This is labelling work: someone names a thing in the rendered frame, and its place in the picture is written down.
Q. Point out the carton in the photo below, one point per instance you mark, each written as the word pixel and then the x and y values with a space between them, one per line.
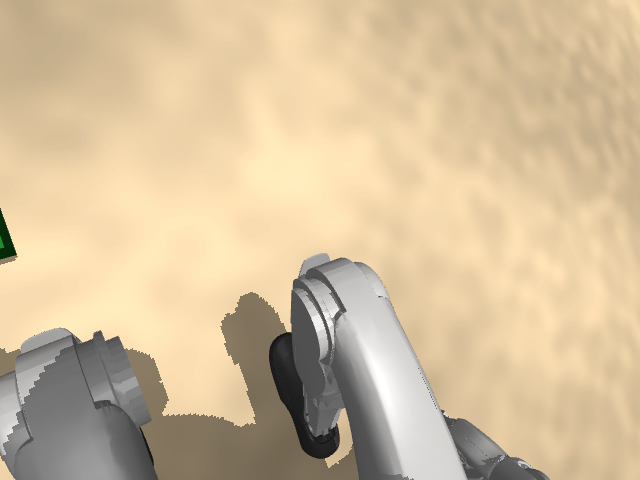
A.
pixel 6 245

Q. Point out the right robot foot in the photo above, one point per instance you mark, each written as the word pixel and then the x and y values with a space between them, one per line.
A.
pixel 290 390

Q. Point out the right robot arm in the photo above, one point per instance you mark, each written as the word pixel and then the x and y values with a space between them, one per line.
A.
pixel 514 468

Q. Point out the right robot hand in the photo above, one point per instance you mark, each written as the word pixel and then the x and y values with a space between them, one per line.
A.
pixel 475 448

